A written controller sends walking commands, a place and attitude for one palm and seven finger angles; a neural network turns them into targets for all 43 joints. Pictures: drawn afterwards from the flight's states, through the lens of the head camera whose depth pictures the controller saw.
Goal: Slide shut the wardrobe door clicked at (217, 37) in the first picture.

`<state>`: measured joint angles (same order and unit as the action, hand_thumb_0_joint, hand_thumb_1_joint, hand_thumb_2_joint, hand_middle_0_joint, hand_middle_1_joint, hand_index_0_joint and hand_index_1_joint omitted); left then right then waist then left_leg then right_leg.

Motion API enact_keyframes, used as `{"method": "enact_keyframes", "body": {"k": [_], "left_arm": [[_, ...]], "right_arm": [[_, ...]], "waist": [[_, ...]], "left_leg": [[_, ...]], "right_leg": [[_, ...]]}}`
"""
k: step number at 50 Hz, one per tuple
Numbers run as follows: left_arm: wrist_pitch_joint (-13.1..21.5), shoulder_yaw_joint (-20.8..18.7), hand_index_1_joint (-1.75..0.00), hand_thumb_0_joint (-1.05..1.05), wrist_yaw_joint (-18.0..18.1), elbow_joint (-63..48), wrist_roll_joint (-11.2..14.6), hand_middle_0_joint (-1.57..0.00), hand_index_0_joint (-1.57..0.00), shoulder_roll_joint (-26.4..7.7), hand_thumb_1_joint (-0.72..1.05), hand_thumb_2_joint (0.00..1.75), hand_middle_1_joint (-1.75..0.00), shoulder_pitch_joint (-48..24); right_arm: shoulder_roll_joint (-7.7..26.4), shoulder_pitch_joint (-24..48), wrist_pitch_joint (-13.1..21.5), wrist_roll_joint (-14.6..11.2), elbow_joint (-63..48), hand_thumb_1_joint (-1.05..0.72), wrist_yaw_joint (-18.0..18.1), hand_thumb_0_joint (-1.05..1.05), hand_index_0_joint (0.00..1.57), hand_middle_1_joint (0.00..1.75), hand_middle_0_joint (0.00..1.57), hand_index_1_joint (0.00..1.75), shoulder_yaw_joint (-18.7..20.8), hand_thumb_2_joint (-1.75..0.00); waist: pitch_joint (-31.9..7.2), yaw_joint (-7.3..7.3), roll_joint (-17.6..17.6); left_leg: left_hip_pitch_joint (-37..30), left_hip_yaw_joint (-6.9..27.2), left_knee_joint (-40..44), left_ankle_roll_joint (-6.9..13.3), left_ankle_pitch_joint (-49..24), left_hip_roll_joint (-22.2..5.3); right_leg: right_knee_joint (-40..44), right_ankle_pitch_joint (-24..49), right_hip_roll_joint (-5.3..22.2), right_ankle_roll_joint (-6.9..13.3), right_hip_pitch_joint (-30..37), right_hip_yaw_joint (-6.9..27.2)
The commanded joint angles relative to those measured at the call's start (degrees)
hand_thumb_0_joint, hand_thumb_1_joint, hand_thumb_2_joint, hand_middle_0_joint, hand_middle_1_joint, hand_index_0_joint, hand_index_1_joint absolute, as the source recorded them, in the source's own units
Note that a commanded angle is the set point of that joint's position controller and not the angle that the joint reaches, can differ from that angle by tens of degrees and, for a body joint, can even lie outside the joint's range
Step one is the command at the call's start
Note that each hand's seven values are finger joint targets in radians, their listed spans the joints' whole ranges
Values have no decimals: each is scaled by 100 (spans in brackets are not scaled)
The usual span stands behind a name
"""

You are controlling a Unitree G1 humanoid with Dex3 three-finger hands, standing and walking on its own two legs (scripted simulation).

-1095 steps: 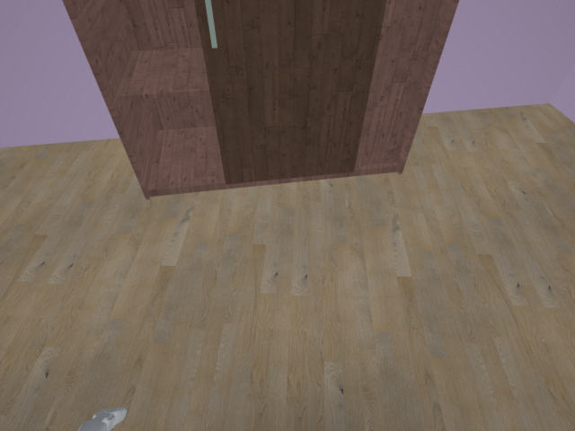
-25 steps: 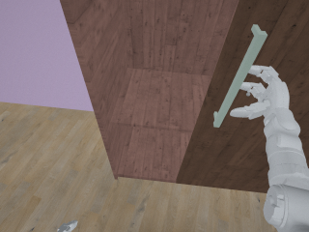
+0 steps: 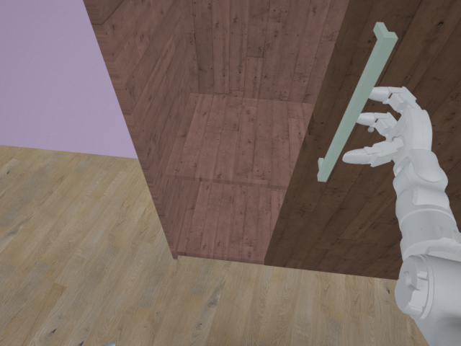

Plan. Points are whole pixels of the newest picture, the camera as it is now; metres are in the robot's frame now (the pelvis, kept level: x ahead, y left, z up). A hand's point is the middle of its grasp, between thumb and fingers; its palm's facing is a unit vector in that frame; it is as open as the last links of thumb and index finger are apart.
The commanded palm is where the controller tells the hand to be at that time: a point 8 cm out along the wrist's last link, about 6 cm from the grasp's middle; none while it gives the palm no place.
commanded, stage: slide the fingers in behind the handle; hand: right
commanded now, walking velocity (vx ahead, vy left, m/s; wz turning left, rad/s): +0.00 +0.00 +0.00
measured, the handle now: (345, 117) +0.51 -0.13 +0.14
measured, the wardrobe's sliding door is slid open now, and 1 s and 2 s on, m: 0.38 0.38 0.38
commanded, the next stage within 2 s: grip the handle and tug to test in 1.66 s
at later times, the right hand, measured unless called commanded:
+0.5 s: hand (356, 130) +0.46 -0.14 +0.15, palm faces +0.00 +1.00 -0.01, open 14.0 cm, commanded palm +0.43 -0.19 +0.15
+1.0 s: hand (345, 131) +0.45 -0.12 +0.16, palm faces +0.00 +1.00 -0.01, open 14.0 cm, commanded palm +0.43 -0.17 +0.15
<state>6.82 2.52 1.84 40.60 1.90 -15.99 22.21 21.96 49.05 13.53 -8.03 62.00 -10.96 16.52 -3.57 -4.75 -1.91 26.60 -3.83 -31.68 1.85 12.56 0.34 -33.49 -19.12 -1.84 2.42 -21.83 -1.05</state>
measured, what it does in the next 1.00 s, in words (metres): stands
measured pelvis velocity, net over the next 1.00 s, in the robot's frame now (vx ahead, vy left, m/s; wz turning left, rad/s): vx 0.01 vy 0.01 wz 0.01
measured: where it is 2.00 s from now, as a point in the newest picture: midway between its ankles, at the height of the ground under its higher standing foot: outside the picture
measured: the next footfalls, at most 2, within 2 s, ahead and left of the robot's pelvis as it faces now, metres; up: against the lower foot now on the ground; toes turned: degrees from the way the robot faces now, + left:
none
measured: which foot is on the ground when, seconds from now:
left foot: down 0.00-1.00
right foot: down 0.00-1.00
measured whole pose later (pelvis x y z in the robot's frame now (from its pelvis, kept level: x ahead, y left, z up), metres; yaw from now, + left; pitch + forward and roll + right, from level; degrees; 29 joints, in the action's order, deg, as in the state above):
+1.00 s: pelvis +0.01 +0.01 +0.00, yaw +0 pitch +5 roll +0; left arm 5.5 2.0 1.7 38.5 2.3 -15.3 18.6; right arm 14.8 41.9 8.5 -8.2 48.8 -5.9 12.9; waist -3.6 -3.2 -2.2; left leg 23.0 -3.5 -30.5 2.6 12.8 1.1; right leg -31.2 -18.9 -1.2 1.7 -17.5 -1.2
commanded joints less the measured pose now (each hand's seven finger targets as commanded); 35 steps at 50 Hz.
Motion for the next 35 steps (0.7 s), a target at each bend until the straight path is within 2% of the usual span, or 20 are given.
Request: {"method": "enact_keyframes", "body": {"k": [1,2,3,6,8,9,12,14,16,18,20,21,23,25,26,29,31,32,33,35], "left_arm": [[227,-292,-30,0,70,-549,31,-20,-20,-838,90,90,-30,228],[224,-288,-30,0,69,-557,45,-20,-20,-839,90,90,-30,217],[229,-278,-30,0,66,-583,39,-20,-20,-829,90,90,-30,195],[218,-297,-30,0,57,-632,27,-20,-20,-832,90,90,-30,205],[227,-309,-30,0,43,-689,43,-20,-20,-810,90,90,-30,147],[224,-301,-30,0,44,-680,45,-20,-20,-811,90,90,-30,143],[231,-323,-30,0,29,-695,53,-20,-20,-801,90,90,-30,101],[246,-340,-30,0,4,-712,46,-20,-20,-770,90,90,-30,85],[230,-361,-30,0,-17,-722,28,-20,-20,-776,90,90,-30,91],[204,-365,-30,0,-21,-727,34,-20,-20,-744,90,90,-30,45],[167,-340,-30,0,-26,-710,29,-20,-20,-736,90,90,-30,7],[163,-337,-30,0,-35,-724,39,-20,-20,-710,90,90,-30,-30],[167,-347,-30,0,-46,-766,33,-20,-20,-691,90,90,-30,-85],[125,-351,-30,0,-30,-784,13,-20,-20,-702,90,90,-30,-98],[128,-344,-30,0,-37,-824,21,-20,-20,-654,90,90,-30,-131],[126,-341,-30,0,-35,-834,37,-20,-20,-638,90,90,-30,-188],[87,-328,-30,0,-6,-812,54,-20,-20,-660,90,90,-30,-200],[74,-314,-30,0,11,-806,63,-20,-20,-657,90,90,-30,-221],[83,-310,-30,0,14,-826,68,-20,-20,-639,90,90,-30,-255],[86,-296,-30,0,28,-831,65,-20,-20,-624,90,90,-30,-293]], "right_arm": [[1120,3141,415,-94,-1397,50,-36,0,30,120,30,120,110,-30],[1204,2960,402,-83,-1319,50,-35,0,30,120,30,120,191,-30],[1101,3049,408,-85,-1420,50,-48,0,30,120,30,120,98,-30],[1160,2809,384,-86,-1552,50,-27,0,30,120,30,120,191,-30],[987,2586,334,-129,-1658,50,-32,0,30,120,30,120,118,-30],[909,2573,304,-144,-1629,50,-28,0,30,120,30,120,53,-30],[761,2606,248,-124,-1916,50,16,0,30,120,30,120,-89,-30],[516,2583,227,-116,-2211,50,70,0,30,120,30,120,-273,-30],[637,2362,166,-140,-2381,50,155,0,30,120,30,120,-91,-30],[599,2191,95,-155,-2443,50,229,0,30,120,30,120,-58,-30],[577,2158,8,-106,-2321,50,323,0,30,120,30,120,-75,-30],[446,2197,-19,-72,-2353,50,368,0,30,120,30,120,-180,-30],[426,2170,-20,-26,-2554,50,442,0,30,120,30,120,-171,-30],[653,1986,-8,7,-2693,50,493,0,30,120,30,120,-5,-30],[448,2018,-8,-9,-2862,50,487,0,30,120,30,120,-157,-30],[288,1858,-82,-64,-2844,50,435,0,30,120,30,120,-227,-30],[417,1726,-174,-110,-2628,50,411,0,30,120,30,120,-88,-30],[410,1906,-189,-102,-2669,50,407,0,30,120,30,120,-151,-30],[295,1892,-223,-123,-2637,50,404,0,30,120,30,120,-196,-30],[339,2108,-194,-66,-2801,50,437,0,30,120,30,120,-237,-30]], "waist": [[-1783,-194,32],[-1708,-123,19],[-1717,-162,-61],[-1847,-79,11],[-1859,-52,-8],[-1745,-71,135],[-1730,-72,-128],[-1868,-70,-240],[-2093,9,-141],[-2038,45,50],[-1747,47,193],[-1625,21,84],[-1697,71,-36],[-1934,131,193],[-2057,111,44],[-1969,133,169],[-1765,125,374],[-1692,60,388],[-1620,78,372],[-1657,72,82]], "left_leg": [[-1117,338,239,26,-1061,-6],[-1111,324,234,45,-998,-9],[-1082,320,231,41,-998,-14],[-1172,294,191,52,-1146,-4],[-1143,274,188,51,-1155,1],[-1121,255,191,52,-1163,12],[-1008,246,189,59,-1161,9],[-943,218,158,63,-1285,13],[-1112,227,139,54,-1521,24],[-1238,210,134,43,-1660,25],[-1242,212,167,48,-1612,18],[-1212,218,177,44,-1581,11],[-1241,232,171,54,-1617,-5],[-1504,264,151,52,-1854,-3],[-1582,277,133,45,-1991,-12],[-1603,271,162,43,-2018,-12],[-1656,289,223,33,-1970,-8],[-1654,284,243,25,-1916,-18],[-1608,293,265,26,-1842,-18],[-1575,319,277,45,-1712,-42]], "right_leg": [[479,1177,145,-66,363,356],[488,1123,142,-73,310,368],[504,1131,142,-84,345,367],[492,1350,157,-97,420,384],[486,1386,164,-117,476,370],[501,1417,181,-122,448,391],[490,1533,196,-157,597,396],[450,1884,208,-213,868,443],[406,2230,218,-240,968,431],[431,2314,219,-245,901,404],[472,2117,206,-206,657,369],[495,2017,194,-192,629,335],[486,2057,180,-195,715,321],[457,2240,184,-168,726,303],[456,2378,169,-176,816,284],[464,2335,176,-169,810,268],[504,2072,161,-118,605,238],[533,1930,144,-103,556,226],[548,1805,132,-86,535,217],[541,1690,106,-80,577,210]]}}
